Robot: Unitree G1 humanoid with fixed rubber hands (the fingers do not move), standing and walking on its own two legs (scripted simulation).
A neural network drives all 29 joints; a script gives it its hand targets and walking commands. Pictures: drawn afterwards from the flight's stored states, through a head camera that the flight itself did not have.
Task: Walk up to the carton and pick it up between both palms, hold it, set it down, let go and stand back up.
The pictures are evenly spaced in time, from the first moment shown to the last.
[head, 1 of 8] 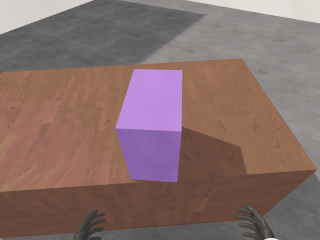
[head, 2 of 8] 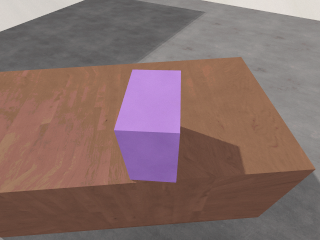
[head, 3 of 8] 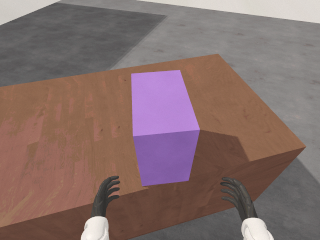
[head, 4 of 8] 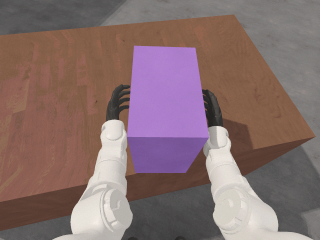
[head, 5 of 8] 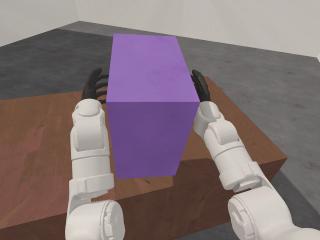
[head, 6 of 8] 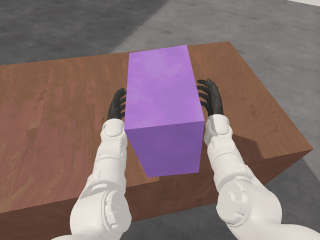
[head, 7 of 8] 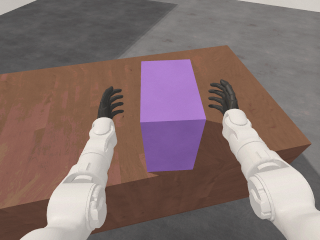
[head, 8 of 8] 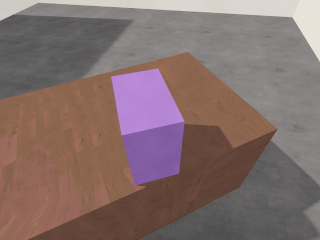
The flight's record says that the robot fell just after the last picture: no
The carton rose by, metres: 0.22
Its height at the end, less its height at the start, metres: +0.00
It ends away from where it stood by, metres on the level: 0.02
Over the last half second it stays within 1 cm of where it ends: yes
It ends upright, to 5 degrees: yes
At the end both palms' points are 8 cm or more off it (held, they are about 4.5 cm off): yes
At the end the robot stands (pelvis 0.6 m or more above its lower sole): yes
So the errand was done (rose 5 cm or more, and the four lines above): yes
